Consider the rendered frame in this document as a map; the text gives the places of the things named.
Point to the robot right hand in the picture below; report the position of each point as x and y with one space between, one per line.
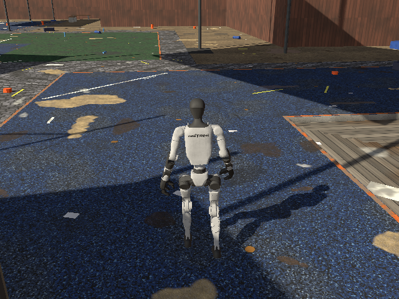
224 171

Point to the left robot upper arm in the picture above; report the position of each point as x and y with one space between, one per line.
175 143

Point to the robot right forearm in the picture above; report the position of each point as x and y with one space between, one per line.
227 162

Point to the robot left forearm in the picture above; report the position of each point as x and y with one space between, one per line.
168 168

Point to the right robot upper arm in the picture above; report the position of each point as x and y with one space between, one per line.
218 131

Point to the robot left hand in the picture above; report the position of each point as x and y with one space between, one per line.
164 187

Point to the robot head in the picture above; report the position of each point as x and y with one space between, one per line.
197 107

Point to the robot right foot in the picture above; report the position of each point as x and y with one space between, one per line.
216 253

